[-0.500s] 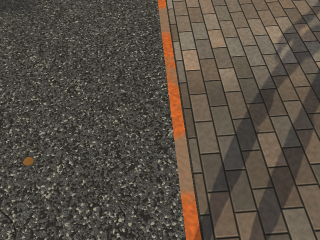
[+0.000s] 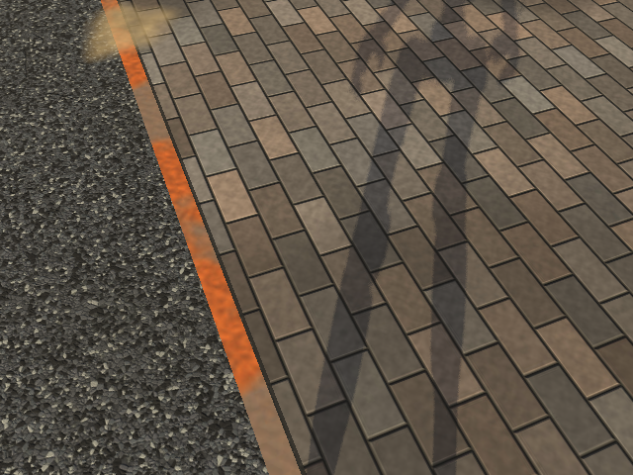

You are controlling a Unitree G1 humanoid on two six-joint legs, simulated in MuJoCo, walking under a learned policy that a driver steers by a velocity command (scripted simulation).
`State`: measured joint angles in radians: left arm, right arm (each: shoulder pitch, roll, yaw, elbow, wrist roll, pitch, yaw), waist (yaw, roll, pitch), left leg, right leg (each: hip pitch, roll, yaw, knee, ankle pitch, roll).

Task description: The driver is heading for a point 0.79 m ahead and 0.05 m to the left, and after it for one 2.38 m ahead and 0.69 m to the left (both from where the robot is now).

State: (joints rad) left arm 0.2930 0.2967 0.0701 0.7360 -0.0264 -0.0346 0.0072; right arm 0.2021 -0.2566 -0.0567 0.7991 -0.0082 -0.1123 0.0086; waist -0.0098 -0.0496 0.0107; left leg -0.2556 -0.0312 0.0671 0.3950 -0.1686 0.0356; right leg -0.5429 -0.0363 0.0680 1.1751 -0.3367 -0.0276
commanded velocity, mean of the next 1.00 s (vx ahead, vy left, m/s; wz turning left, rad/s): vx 0.50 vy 0.00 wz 0.04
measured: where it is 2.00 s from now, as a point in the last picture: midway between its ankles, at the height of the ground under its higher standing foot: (273, 275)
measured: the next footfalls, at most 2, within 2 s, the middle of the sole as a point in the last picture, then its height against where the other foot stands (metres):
right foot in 0.34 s outside the picture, level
left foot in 0.90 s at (295, 407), level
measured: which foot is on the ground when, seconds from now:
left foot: down 0.00-0.34, up 0.36-0.88, down 0.90-1.00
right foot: up 0.00-0.32, down 0.34-0.92, up 0.94-1.00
